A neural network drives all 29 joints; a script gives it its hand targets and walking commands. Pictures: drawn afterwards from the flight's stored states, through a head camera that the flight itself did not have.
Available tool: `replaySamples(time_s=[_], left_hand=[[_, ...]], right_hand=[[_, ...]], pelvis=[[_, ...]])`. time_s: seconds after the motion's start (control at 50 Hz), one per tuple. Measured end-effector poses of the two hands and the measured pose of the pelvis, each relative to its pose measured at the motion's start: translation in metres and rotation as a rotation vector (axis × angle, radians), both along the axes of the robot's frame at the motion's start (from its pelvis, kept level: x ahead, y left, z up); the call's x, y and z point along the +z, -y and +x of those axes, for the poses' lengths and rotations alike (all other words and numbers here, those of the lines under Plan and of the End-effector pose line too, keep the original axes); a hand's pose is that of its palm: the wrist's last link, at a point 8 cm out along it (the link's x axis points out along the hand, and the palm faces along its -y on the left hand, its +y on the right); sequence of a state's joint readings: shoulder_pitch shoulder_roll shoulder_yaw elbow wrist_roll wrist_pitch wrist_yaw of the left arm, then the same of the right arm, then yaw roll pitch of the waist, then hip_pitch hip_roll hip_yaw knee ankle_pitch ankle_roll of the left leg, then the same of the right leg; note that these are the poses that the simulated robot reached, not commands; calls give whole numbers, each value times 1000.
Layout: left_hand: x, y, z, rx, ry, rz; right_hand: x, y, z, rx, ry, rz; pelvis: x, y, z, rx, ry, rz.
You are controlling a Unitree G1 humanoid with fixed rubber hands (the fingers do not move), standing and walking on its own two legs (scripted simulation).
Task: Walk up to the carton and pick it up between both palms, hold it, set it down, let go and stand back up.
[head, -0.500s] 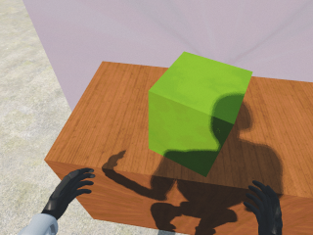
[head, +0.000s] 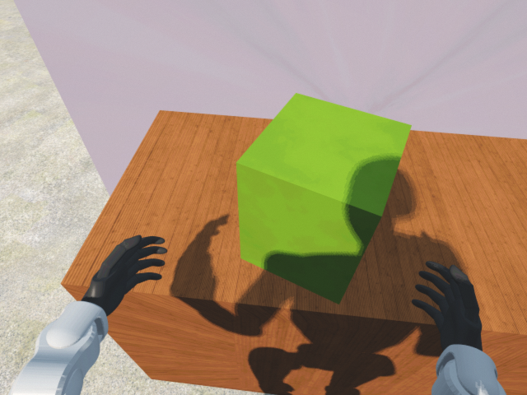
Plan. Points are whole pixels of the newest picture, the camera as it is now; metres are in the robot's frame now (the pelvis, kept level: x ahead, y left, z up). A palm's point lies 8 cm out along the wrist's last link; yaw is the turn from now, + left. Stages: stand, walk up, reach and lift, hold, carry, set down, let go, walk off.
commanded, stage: reach and lift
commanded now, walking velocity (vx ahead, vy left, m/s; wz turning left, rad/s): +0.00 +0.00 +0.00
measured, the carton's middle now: (317, 198) +0.42 -0.07 +0.05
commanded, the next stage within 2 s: none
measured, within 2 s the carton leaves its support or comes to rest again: neither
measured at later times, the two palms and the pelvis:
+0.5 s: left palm (129, 231) +0.31 +0.21 +0.10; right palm (471, 289) +0.22 -0.23 +0.11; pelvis +0.00 -0.01 +0.00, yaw +0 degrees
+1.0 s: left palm (154, 171) +0.37 +0.18 +0.16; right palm (486, 243) +0.26 -0.25 +0.14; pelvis -0.02 +0.00 +0.00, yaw +0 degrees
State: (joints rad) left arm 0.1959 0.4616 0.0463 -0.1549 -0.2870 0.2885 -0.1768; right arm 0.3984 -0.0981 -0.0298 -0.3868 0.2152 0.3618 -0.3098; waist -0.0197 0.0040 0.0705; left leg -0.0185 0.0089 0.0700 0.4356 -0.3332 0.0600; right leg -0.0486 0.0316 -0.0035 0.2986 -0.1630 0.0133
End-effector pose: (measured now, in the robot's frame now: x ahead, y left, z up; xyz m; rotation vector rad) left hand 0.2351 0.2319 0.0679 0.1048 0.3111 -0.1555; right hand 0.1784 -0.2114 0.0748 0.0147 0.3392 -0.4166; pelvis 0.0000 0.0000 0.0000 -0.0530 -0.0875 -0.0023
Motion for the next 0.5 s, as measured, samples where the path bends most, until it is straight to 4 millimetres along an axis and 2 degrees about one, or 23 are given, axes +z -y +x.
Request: replaySamples(time_s=[0.28, 0.5], left_hand=[[16, 10, 40, -10, 6, 5], [37, 18, 72, -32, 23, -5]], right_hand=[[18, 10, 23, 16, 42, -1], [36, 17, 41, 19, 83, -4]], pelvis=[[2, 5, 6, -4, -27, 4], [2, 5, 0, -8, -33, 8]])
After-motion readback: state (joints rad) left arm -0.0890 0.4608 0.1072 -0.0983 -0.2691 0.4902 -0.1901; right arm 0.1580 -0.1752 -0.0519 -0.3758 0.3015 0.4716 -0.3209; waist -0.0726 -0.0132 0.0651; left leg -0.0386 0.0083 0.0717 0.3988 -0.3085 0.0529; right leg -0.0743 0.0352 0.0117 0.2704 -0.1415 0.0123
